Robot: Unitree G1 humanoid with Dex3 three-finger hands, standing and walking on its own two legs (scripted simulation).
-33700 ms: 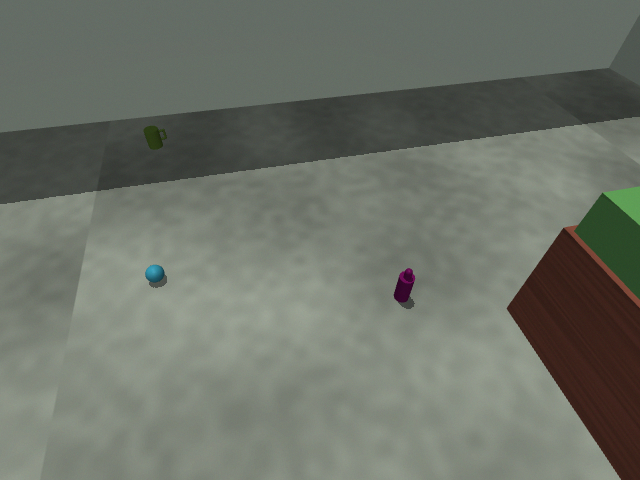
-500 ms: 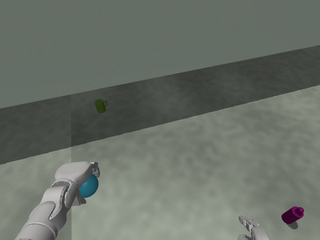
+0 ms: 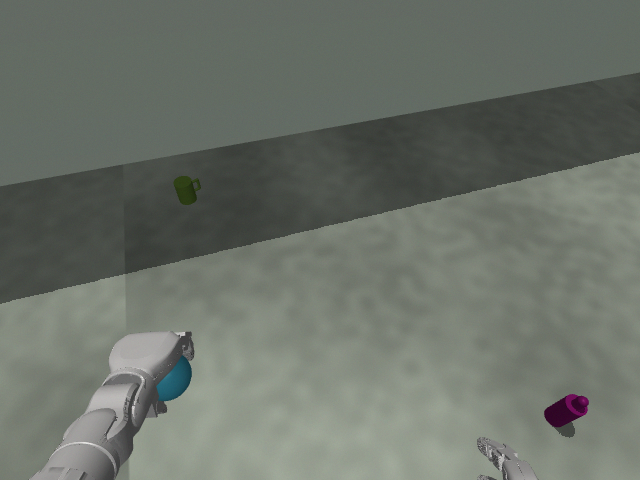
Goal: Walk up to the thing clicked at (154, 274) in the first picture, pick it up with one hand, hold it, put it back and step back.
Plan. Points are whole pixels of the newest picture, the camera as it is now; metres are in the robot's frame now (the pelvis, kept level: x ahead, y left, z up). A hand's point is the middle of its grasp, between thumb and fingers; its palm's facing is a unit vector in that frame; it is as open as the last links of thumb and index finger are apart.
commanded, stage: crouch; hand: left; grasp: from above
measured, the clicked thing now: (167, 375) +0.30 +0.22 -0.11
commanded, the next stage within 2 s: lower in 1.58 s
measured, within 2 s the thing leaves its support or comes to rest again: neither
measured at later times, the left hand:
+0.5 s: hand (195, 396) +0.34 +0.23 -0.33, palm faces -0.46 +0.02 -0.89, open 9.4 cm
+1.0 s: hand (211, 406) +0.37 +0.23 -0.50, palm faces -0.46 -0.01 -0.89, open 9.4 cm
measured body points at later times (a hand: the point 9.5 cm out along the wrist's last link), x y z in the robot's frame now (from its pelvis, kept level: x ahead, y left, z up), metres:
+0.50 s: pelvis -0.05 +0.01 -0.19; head +0.12 +0.02 +0.23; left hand +0.36 +0.23 -0.28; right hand -0.01 -0.27 -0.32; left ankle +0.03 +0.14 -0.73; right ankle +0.01 -0.15 -0.73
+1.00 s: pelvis -0.06 +0.00 -0.33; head +0.16 +0.03 +0.06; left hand +0.39 +0.23 -0.45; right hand +0.01 -0.28 -0.45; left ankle +0.03 +0.14 -0.73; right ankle +0.01 -0.15 -0.73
